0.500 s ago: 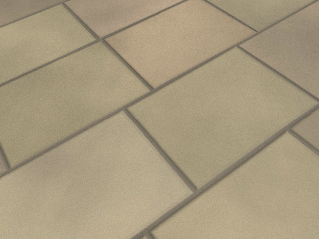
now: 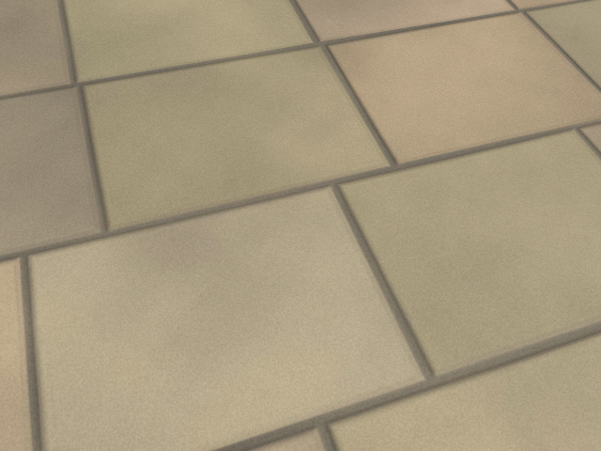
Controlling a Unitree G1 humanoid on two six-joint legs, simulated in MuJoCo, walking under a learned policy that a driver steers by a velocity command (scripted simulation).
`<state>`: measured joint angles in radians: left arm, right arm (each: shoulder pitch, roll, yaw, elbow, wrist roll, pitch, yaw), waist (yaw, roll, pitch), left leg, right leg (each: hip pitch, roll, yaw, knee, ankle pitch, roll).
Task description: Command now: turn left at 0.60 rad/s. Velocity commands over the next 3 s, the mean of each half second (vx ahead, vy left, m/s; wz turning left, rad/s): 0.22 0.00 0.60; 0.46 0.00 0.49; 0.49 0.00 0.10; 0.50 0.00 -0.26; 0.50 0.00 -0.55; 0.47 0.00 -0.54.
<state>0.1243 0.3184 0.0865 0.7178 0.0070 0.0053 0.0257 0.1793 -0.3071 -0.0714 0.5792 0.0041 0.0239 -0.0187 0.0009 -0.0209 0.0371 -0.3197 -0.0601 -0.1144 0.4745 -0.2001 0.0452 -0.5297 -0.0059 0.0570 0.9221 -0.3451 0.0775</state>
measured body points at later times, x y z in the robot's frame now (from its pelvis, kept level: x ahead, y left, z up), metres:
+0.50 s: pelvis +0.08 +0.00 +0.00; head +0.10 +0.00 +0.45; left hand +0.03 +0.30 -0.10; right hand +0.34 -0.19 -0.09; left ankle +0.13 +0.20 -0.67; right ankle +0.03 -0.14 -0.74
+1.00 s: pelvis +0.29 +0.18 +0.00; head +0.31 +0.21 +0.45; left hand +0.33 +0.50 -0.09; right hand +0.49 -0.03 -0.10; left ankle +0.19 +0.21 -0.74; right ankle +0.55 +0.13 -0.68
